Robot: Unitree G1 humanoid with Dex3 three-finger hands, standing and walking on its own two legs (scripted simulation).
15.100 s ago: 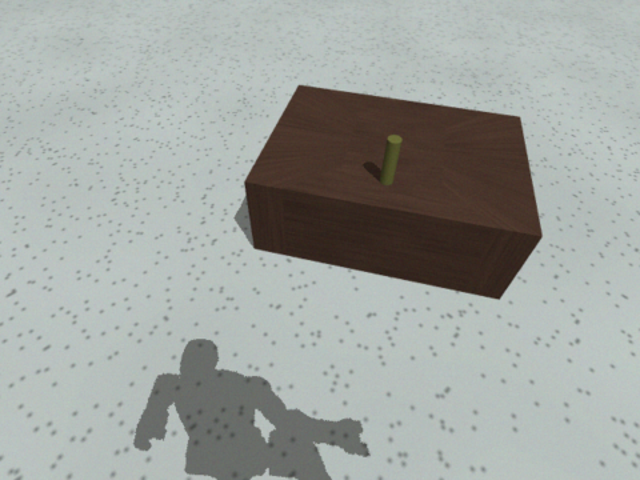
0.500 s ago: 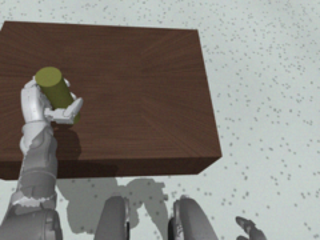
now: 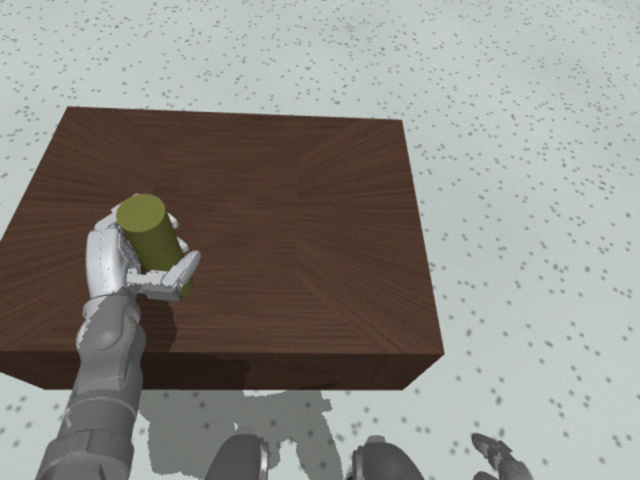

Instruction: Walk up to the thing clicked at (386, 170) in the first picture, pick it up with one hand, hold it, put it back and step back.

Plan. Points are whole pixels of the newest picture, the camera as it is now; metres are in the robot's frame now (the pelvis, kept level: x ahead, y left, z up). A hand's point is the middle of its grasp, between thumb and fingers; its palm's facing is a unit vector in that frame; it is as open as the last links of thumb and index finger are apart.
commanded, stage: lift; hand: left
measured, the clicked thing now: (161, 254) +0.37 +0.19 +0.04
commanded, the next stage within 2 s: hold in 0.46 s
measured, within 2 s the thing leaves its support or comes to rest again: neither
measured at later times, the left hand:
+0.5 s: hand (167, 244) +0.37 +0.18 +0.07, palm faces +0.21 -0.98 +0.00, open 7.7 cm
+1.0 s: hand (167, 241) +0.36 +0.17 +0.08, palm faces +0.21 -0.98 +0.00, open 7.7 cm
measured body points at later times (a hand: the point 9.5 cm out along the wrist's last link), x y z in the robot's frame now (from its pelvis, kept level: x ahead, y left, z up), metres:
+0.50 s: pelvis +0.01 +0.00 +0.02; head +0.07 +0.01 +0.47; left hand +0.35 +0.23 +0.07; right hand +0.14 -0.25 -0.09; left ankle +0.04 +0.12 -0.66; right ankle +0.02 -0.13 -0.66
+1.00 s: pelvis +0.02 +0.00 +0.04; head +0.07 +0.00 +0.48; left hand +0.34 +0.23 +0.09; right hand +0.15 -0.25 -0.08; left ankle +0.04 +0.12 -0.66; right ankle +0.02 -0.13 -0.66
